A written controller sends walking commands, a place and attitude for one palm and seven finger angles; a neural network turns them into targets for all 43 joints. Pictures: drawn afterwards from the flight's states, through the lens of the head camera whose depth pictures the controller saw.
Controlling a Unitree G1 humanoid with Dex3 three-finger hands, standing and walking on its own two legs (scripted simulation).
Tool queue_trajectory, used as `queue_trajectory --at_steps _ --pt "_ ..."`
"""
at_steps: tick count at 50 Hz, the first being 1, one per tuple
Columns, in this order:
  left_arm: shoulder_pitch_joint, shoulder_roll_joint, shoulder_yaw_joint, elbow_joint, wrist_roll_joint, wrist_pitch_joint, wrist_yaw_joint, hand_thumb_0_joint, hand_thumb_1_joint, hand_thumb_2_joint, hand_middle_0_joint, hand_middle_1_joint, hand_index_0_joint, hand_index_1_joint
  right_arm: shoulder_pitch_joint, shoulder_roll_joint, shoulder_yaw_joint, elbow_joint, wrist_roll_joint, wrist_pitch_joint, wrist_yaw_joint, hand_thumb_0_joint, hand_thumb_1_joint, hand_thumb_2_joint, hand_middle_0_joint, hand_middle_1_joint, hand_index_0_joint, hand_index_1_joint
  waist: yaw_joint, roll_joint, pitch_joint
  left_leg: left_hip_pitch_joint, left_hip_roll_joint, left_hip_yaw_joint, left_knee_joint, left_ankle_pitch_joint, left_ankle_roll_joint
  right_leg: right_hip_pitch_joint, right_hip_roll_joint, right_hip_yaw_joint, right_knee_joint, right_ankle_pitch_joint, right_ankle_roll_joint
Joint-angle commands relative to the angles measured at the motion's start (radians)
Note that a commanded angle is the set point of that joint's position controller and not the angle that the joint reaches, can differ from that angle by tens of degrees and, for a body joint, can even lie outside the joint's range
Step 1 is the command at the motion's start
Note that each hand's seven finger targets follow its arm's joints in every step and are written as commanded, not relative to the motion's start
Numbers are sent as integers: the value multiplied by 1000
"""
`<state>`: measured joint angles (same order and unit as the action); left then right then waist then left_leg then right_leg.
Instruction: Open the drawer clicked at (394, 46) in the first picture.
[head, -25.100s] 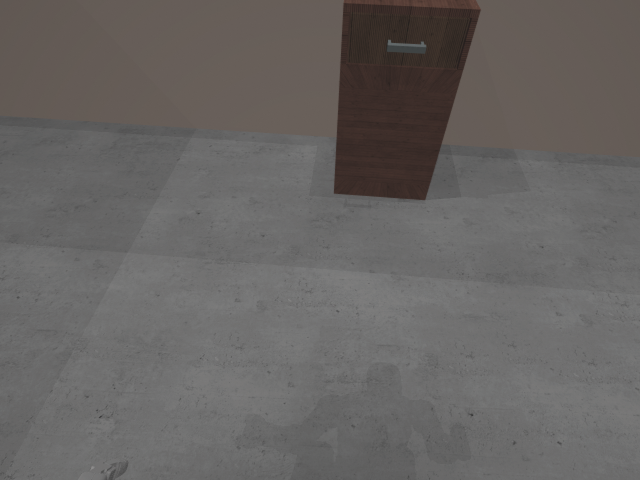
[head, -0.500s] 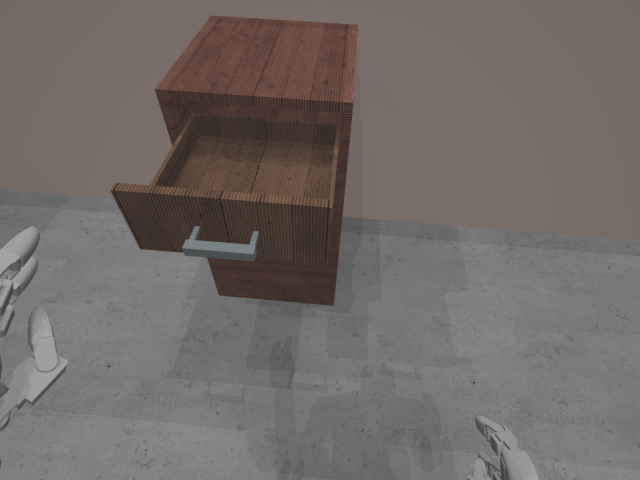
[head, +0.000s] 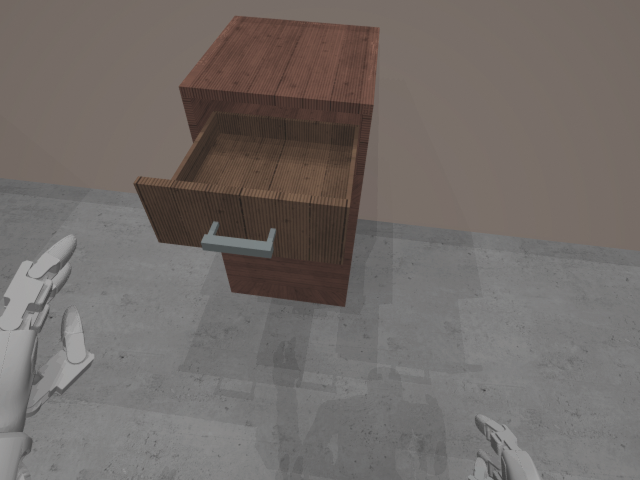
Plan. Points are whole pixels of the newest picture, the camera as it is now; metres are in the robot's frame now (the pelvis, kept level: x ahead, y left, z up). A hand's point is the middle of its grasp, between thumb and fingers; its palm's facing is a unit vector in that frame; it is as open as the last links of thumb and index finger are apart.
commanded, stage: let the arm hang, fingers relaxed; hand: left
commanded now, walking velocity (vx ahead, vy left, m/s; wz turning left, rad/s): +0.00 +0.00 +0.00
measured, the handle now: (240, 238) +0.53 +0.17 -0.06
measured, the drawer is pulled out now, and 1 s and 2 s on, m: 0.30 0.30 0.30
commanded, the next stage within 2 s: look to check the result in 1.06 s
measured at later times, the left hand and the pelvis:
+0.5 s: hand out of the picture -0.04 +0.20 -0.17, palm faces +0.01 -0.98 -0.22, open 7.2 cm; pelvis +0.01 +0.01 +0.01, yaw -1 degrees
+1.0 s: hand out of the picture +0.01 +0.17 -0.17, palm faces +0.01 -0.98 -0.18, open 7.3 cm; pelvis +0.00 +0.00 +0.01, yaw -2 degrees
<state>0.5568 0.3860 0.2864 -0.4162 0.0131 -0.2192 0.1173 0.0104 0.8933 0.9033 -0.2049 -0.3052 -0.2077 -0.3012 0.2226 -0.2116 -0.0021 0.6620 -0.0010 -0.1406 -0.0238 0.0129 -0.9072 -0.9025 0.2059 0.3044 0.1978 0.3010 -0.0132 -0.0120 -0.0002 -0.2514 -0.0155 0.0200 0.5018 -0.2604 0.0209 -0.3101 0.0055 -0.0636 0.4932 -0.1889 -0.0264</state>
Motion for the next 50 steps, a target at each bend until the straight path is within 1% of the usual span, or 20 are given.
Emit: queue_trajectory --at_steps 1,2,3,4,5,7,9,11,14,18,21,25,27,29,32,33,34,44,46,50 --pt "-108 -88 -194 607 24 209 -102 0 900 900 -200 -300 -200 -300 22 -126 -46 47 -8 47 27 0 -900 -900 200 300 200 300 -6 -83 -129 -46 133 -124 4 317 39 99 -87 70 44 187 -10" --pt "-142 -74 -197 660 26 211 -102 0 900 900 -200 -300 -200 -300 23 -129 -42 54 -9 61 24 0 -900 -900 200 300 200 300 -3 -160 -134 -42 110 -116 26 303 34 126 -102 92 30 234 -23" --pt "-172 -61 -199 724 26 214 -102 0 900 900 -200 -300 -200 -300 24 -132 -40 61 -10 75 21 0 -900 -900 200 300 200 300 -1 -188 -131 -31 86 -103 37 269 27 136 -124 119 13 263 -40" --pt "-198 -52 -203 796 24 217 -101 0 900 900 -200 -300 -200 -300 20 -129 -37 71 -12 91 19 0 -900 -900 200 300 200 300 0 -189 -112 -11 69 -91 31 234 23 132 -139 138 -6 272 -50" --pt "-235 -54 -210 868 21 223 -96 0 900 900 -200 -300 -200 -300 11 -125 -37 86 -16 103 18 0 -900 -900 200 300 200 300 -1 -126 -79 9 68 -93 3 244 21 107 -132 137 -7 262 -58" --pt "-271 -54 -223 1001 14 234 -93 0 900 900 -200 -300 -200 -300 -8 -104 -20 124 -19 119 13 0 -900 -900 200 300 200 300 13 -6 -10 -23 91 -112 -77 249 25 132 -98 125 -27 193 -30" --pt "-273 -52 -235 1130 8 233 -92 0 900 900 -200 -300 -200 -300 -18 -102 -9 170 -17 125 7 0 -900 -900 200 300 200 300 24 77 11 -21 102 -112 -128 201 24 154 -83 134 -66 110 -20" --pt "-264 -52 -242 1228 6 230 -92 0 900 900 -200 -300 -200 -300 -4 -91 -3 212 -11 130 2 0 -900 -900 200 300 200 300 27 103 29 -13 104 -106 -153 124 23 163 -85 139 -112 66 -21" --pt "-231 -87 -238 1333 4 217 -92 0 900 900 -200 -300 -200 -300 50 -57 -4 274 -14 131 -5 0 -900 -900 200 300 200 300 20 161 -19 34 94 -85 -162 68 20 185 -90 145 -150 64 -32" --pt "-225 -96 -252 1425 -1 213 -94 0 900 900 -200 -300 -200 -300 111 -41 -5 337 -7 136 -11 0 -900 -900 200 300 200 300 13 69 -4 55 103 -85 -167 69 24 179 -96 133 -174 61 -32" --pt "-214 -111 -263 1480 -3 214 -91 0 900 900 -200 -300 -200 -300 143 -32 -4 377 -5 140 -14 0 -900 -900 200 300 200 300 10 51 57 54 111 -85 -185 50 26 139 -94 127 -190 22 -32" --pt "-188 -120 -270 1525 -4 215 -86 0 900 900 -200 -300 -200 -300 180 -22 -1 413 -3 140 -17 0 -900 -900 200 300 200 300 12 20 75 61 113 -85 -196 42 27 123 -88 128 -187 3 -31" --pt "-184 -124 -271 1539 -4 216 -85 0 900 900 -200 -300 -200 -300 195 -16 1 429 -4 138 -17 0 -900 -900 200 300 200 300 11 27 70 56 113 -85 -202 37 28 132 -91 127 -183 3 -29" --pt "-181 -129 -271 1549 -4 217 -83 0 900 900 -200 -300 -200 -300 205 -8 1 440 -4 137 -18 0 -900 -900 200 300 200 300 13 0 78 49 113 -86 -206 25 30 129 -91 128 -180 -6 -29" --pt "-175 -140 -272 1553 -3 218 -80 0 900 900 -200 -300 -200 -300 211 4 0 450 -6 139 -18 0 -900 -900 200 300 200 300 13 18 112 31 108 -82 -212 -8 30 106 -88 132 -185 -39 -28" --pt "-179 -138 -269 1551 -3 218 -79 0 900 900 -200 -300 -200 -300 216 11 0 453 -6 139 -17 0 -900 -900 200 300 200 300 13 -2 125 21 108 -82 -213 -16 29 104 -87 131 -184 -44 -27" --pt "-176 -144 -269 1552 -2 218 -79 0 900 900 -200 -300 -200 -300 218 13 -1 454 -6 139 -17 0 -900 -900 200 300 200 300 14 6 129 17 106 -81 -214 -22 29 98 -87 133 -184 -51 -27" --pt "-185 -165 -259 1540 -1 212 -77 0 900 900 -200 -300 -200 -300 224 46 -6 459 -9 131 -19 0 -900 -900 200 300 200 300 15 32 127 12 102 -75 -209 0 28 99 -85 131 -171 -15 -28" --pt "-184 -168 -260 1539 0 211 -77 0 900 900 -200 -300 -200 -300 222 51 -8 457 -9 133 -20 0 -900 -900 200 300 200 300 14 16 141 10 103 -78 -209 -10 30 90 -83 129 -177 -26 -27" --pt "-181 -171 -257 1535 1 208 -76 0 900 900 -200 -300 -200 -300 221 51 -10 454 -6 134 -20 0 -900 -900 200 300 200 300 13 21 126 32 101 -68 -197 9 27 88 -84 131 -185 -22 -29"
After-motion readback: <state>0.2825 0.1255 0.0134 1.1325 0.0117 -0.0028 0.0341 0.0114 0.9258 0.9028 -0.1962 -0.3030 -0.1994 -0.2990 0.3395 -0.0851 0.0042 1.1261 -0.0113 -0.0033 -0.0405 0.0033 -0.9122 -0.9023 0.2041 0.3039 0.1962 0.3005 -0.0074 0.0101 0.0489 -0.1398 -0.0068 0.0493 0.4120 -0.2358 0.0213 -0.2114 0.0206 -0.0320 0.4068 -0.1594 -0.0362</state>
